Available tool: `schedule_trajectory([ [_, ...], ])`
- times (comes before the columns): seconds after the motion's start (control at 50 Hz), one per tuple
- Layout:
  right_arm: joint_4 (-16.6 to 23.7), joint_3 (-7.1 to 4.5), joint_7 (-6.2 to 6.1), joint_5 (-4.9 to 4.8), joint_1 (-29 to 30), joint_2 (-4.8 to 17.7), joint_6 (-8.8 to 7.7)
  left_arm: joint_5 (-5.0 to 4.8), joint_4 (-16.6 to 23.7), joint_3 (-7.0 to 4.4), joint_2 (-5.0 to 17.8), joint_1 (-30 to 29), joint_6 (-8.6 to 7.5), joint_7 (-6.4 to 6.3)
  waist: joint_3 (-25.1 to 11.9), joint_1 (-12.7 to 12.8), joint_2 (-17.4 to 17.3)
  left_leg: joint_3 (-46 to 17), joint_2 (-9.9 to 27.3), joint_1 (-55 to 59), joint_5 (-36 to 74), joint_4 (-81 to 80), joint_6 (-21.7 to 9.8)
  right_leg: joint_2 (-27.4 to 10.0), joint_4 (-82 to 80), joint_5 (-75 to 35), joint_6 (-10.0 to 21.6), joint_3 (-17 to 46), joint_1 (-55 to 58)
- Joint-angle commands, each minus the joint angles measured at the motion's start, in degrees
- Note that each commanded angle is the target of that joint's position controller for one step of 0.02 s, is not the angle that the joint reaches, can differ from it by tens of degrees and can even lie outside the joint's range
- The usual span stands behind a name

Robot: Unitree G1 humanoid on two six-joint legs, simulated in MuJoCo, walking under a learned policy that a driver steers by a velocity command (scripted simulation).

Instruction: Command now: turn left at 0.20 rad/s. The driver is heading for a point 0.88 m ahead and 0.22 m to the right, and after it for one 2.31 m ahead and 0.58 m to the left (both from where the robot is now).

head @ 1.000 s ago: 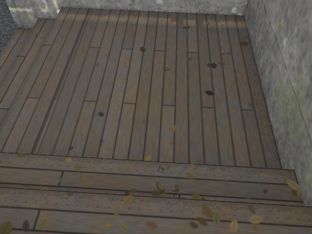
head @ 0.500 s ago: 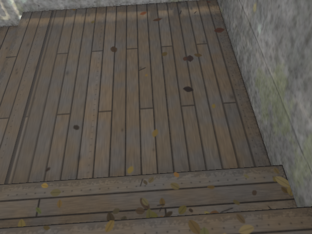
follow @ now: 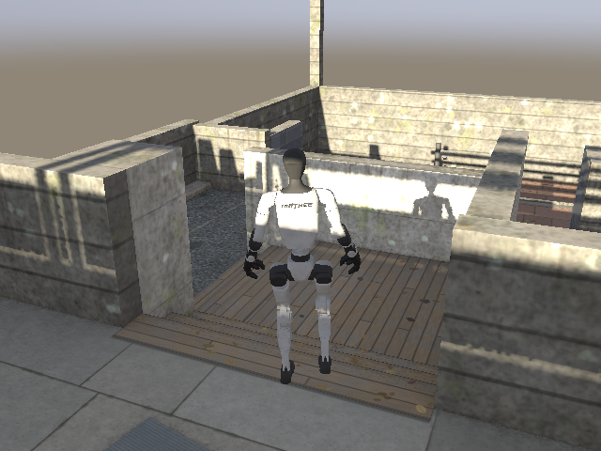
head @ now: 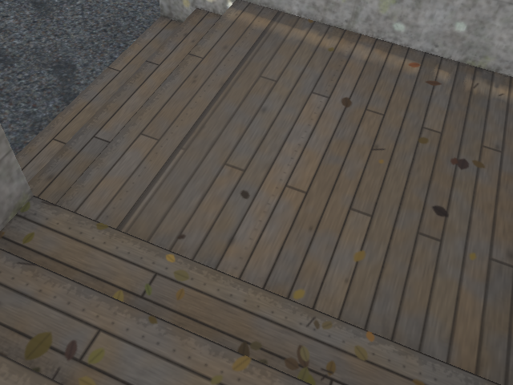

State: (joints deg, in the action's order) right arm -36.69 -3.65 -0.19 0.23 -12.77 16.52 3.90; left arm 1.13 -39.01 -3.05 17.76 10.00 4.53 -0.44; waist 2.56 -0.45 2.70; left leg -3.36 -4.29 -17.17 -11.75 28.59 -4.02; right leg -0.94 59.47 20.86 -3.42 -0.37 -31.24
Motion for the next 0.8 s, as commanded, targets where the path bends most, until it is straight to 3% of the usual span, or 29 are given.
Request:
schedule_trajectory([
  [0.02,3.84,-0.24,-0.14,0.53,2.33,4.01,-1.35,-0.4,2.43,0.71,0.56,0.5,0.21,0.55,-8.1,-0.35,-8.72,-9.34,12.98,6.29,10.97,-10.0,-7.68,-0.33,-8.11,-0.55,1.61,-0.44,5.96],
  [0.06,2.99,1.08,-0.28,1.31,2.92,2.18,-1.46,-0.5,1.92,1.42,-0.36,0.26,0.46,1.04,-6.64,-1.37,-10.41,-7.97,13.06,2.78,3.47,-11.38,-6.96,0.51,-15.96,1.39,2.57,-1.01,12.96],
  [0.1,2.13,0.18,-0.65,1.47,2.4,5.95,-1.16,-1.01,2.62,0.63,2.38,0.21,0.15,1.23,-4.19,-1.69,-10.81,-8.81,14.68,2.19,4.3,-9.42,-7.4,2.42,-19.12,2.97,3.77,-1.89,13.86],
  [0.14,1.67,-0.35,-1.33,0.5,3.13,7.8,-0.81,-1.1,2.4,0.63,2.21,3.31,-0.89,1.27,-3.77,0.43,-8.04,-7.91,15.18,2.98,11.06,-4.56,-6.41,2.97,-26.99,-1.27,5.23,-2.79,15.99],
  [0.16,1.33,-0.51,-1.72,0.14,2.96,7.88,-0.78,-0.86,2.52,0.71,2.48,4.41,-1.91,1.11,-3.45,1.07,-5.58,-7.43,14.65,2.83,10.43,-1.62,-4.44,1.21,-34.71,-6.3,6.43,0.82,17.53],
  [0.18,2.1,-0.37,-2.03,0.2,2.76,6.49,-0.81,0.22,2.79,0.19,5.63,5.93,-2.84,0.97,-3.95,0.13,2.34,-3.2,9.58,-0.29,5.2,8.37,-1.34,-6.17,-40.44,-12.81,8.5,14.12,19.68],
  [0.2,4.85,0.09,-1.98,0.54,6.21,5.25,-0.73,-1.33,2.87,-2.2,12.82,5.0,-3.24,1.01,0.69,-0.46,11.52,4.23,-0.84,-11.36,-11.38,13.1,2.96,-14.39,-41.46,-28.64,14.52,29.67,19.46],
  [0.22,5.11,0.06,-2.24,1.23,7.9,6.26,-0.69,-0.95,2.24,-2.73,13.31,10.38,-3.36,1.38,-0.81,2.86,11.31,1.06,-1.73,-17.04,-22.39,22.3,3.63,-18.29,-43.9,-32.0,19.85,37.17,23.75],
  [0.24,4.36,-0.15,-2.04,1.17,7.78,6.69,-0.92,-1.2,1.95,-2.72,11.68,11.33,-3.36,1.19,-1.67,2.42,5.98,-1.59,-0.47,-19.07,-20.42,28.65,4.01,-17.02,-43.02,-29.09,21.2,34.54,25.5],
  [0.26,3.7,-0.22,-1.77,0.75,8.03,6.46,-1.08,-1.4,2.59,-2.59,10.04,8.78,-3.0,0.8,-1.79,1.21,2.66,-2.35,0.93,-19.28,-16.29,30.81,4.61,-13.59,-42.11,-26.58,19.76,29.81,24.77],
  [0.32,3.09,0.2,-1.45,0.95,8.6,5.33,-1.02,-1.43,4.62,-2.53,7.64,4.24,-2.33,0.49,-4.9,0.23,2.61,-1.12,1.46,-17.0,-9.64,29.15,6.63,-6.55,-39.93,-28.96,16.07,22.71,24.53],
  [0.42,4.48,1.62,-0.7,0.7,12.24,3.29,-0.85,-1.39,5.31,-4.12,10.08,7.12,-0.94,1.17,-6.36,3.67,4.17,-0.75,0.05,-15.6,-9.07,19.0,7.11,-4.6,-39.18,-18.9,15.5,27.83,25.56],
  [0.48,4.64,1.58,-0.7,0.64,11.64,4.73,-1.85,-1.01,6.39,-4.81,11.66,5.55,-0.66,1.69,-6.93,4.22,5.6,-1.18,-1.15,-11.21,-9.1,13.7,5.98,-4.18,-39.21,-17.37,14.77,31.76,23.88],
  [0.5,4.36,1.55,-0.58,0.82,9.83,5.57,-2.32,-0.86,6.36,-5.08,12.14,5.65,-0.64,1.92,-9.05,3.85,5.41,-1.11,-1.5,-6.89,-10.75,11.68,5.53,-3.22,-40.5,-5.27,14.7,32.94,21.95],
  [0.52,4.08,1.47,-0.47,0.85,7.96,6.01,-2.68,-0.6,6.84,-5.19,12.31,3.96,-0.58,2.27,-8.78,2.62,6.07,-0.91,-1.91,-1.55,-12.39,8.18,4.87,-2.11,-41.88,7.49,14.12,34.15,17.27],
  [0.54,2.99,1.42,-0.54,0.51,4.01,5.87,-2.97,-0.48,7.56,-4.98,11.85,0.66,-0.52,2.43,-7.74,-0.27,7.02,-0.14,-1.67,6.21,-11.09,2.83,4.06,-0.81,-42.09,14.49,12.67,33.65,10.8],
  [0.56,1.41,1.19,-0.95,0.35,-0.69,5.74,-3.34,-0.88,8.06,-4.46,10.21,-2.09,-0.58,2.08,-5.62,-3.66,5.61,-0.08,0.15,16.44,-5.64,-3.39,2.71,1.46,-39.61,17.61,10.25,31.49,1.41],
  [0.58,0.44,0.14,-1.66,0.81,-5.65,9.26,-4.0,-1.49,7.86,-3.55,6.82,-1.15,-1.03,1.29,-5.49,-5.76,-4.06,-9.04,8.77,24.54,-15.2,-10.44,1.15,6.58,-26.76,20.26,6.94,23.48,-7.63],
  [0.6,1.66,-0.92,-1.44,1.98,-5.61,15.6,-4.44,-1.9,9.29,-2.03,2.22,-0.56,-1.58,0.77,-5.92,-4.89,-15.28,-32.54,23.43,23.85,-34.06,-18.13,-1.76,14.47,-9.67,14.59,5.03,14.14,-14.08],
  [0.62,1.43,-1.29,-1.17,2.86,-2.1,15.58,-4.64,-0.64,8.97,-2.64,6.89,-2.79,-2.34,0.52,-1.44,-3.13,-8.39,-37.39,23.77,15.33,-35.14,-19.63,-2.38,10.23,-3.9,4.15,4.71,16.55,-16.55],
  [0.66,1.84,0.4,-0.2,1.98,2.74,9.89,-5.66,-0.15,6.83,-2.64,7.76,0.07,-2.94,1.58,0.15,1.14,-7.5,-27.6,18.73,10.41,-26.51,-18.01,-1.22,8.08,-2.02,-4.88,3.8,15.47,-12.4],
  [0.68,1.79,0.8,0.06,1.54,2.89,8.94,-6.21,0.46,5.62,-2.58,7.72,1.5,-2.82,2.26,-0.76,1.47,-9.07,-22.66,15.94,9.47,-22.03,-17.72,-0.89,8.01,-0.59,-7.25,2.95,13.62,-10.07],
  [0.72,0.72,1.05,0.53,0.95,0.45,8.58,-7.18,0.82,5.43,-2.26,7.36,0.75,-2.44,3.04,-0.43,0.5,-11.04,-18.24,14.04,7.59,-18.71,-18.2,-1.99,7.59,-0.03,-10.6,2.13,12.5,-8.91],
  [0.76,-0.36,0.92,0.92,0.43,-2.74,8.95,-7.83,0.42,6.21,-1.7,6.83,-2.88,-2.38,3.31,0.43,-1.07,-10.79,-16.84,14.39,9.13,-16.15,-18.21,-3.24,7.29,-2.54,-13.4,1.7,12.71,-10.79],
  [0.8,-1.77,0.32,0.59,0.26,-6.05,10.06,-8.11,0.61,6.33,-1.01,5.78,-5.73,-2.53,3.26,-0.28,-2.46,-10.59,-14.41,14.71,9.91,-11.82,-18.13,-3.91,7.01,-3.46,-15.03,1.73,11.04,-9.27],
])
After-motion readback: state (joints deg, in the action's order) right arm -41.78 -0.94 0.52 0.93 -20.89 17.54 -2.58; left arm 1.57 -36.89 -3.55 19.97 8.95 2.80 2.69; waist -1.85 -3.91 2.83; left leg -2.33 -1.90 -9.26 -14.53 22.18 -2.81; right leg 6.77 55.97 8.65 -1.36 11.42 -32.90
